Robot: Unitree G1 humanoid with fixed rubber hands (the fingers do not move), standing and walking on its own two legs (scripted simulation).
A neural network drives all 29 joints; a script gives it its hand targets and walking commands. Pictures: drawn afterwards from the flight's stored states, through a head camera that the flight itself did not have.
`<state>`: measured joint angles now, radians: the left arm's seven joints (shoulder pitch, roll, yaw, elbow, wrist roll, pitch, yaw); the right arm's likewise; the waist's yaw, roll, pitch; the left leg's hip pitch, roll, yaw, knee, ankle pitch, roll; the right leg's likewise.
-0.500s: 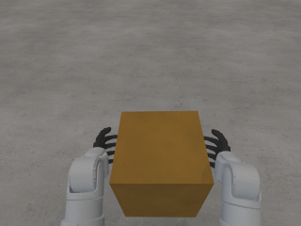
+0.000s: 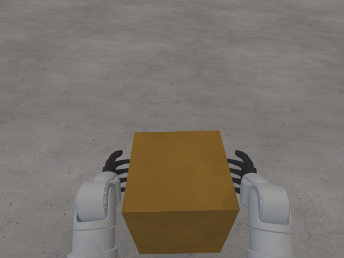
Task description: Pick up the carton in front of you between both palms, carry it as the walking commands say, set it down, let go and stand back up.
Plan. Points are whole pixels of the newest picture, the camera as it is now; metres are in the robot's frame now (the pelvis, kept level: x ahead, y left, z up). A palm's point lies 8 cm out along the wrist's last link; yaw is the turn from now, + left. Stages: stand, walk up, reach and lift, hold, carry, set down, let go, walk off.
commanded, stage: carry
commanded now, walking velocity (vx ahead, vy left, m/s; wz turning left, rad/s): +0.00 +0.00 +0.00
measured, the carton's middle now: (178, 194) +0.29 +0.00 +0.00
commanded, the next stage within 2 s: none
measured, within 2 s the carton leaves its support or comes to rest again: neither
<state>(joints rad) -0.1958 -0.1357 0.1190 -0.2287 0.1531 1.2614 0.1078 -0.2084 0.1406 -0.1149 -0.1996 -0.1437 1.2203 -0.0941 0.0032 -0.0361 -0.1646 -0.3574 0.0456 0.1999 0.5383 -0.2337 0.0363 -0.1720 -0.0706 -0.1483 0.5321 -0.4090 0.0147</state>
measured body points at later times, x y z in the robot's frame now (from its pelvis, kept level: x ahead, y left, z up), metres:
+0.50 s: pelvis -0.01 +0.00 +0.00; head -0.05 +0.00 +0.45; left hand +0.26 +0.15 +0.08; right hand +0.26 -0.15 +0.08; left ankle +0.03 +0.10 -0.73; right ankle -0.09 -0.11 -0.73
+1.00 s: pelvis -0.05 +0.00 +0.00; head -0.08 +0.00 +0.45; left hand +0.23 +0.14 +0.04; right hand +0.22 -0.16 +0.05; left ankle +0.03 +0.10 -0.73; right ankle -0.09 -0.11 -0.73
